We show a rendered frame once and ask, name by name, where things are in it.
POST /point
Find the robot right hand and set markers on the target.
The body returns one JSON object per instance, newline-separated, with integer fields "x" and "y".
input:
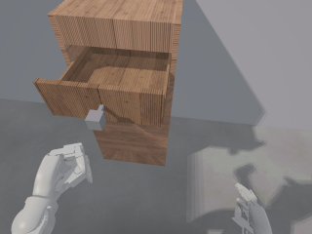
{"x": 256, "y": 220}

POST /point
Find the cabinet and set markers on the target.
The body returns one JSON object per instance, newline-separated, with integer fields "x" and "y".
{"x": 139, "y": 25}

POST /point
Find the drawer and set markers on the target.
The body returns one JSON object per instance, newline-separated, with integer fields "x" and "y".
{"x": 132, "y": 85}

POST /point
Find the robot left hand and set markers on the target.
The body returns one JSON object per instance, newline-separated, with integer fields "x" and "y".
{"x": 55, "y": 175}

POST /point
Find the handle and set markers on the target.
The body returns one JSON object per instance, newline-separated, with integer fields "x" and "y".
{"x": 95, "y": 119}

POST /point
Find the robot left forearm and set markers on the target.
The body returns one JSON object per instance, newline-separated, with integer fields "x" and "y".
{"x": 37, "y": 216}

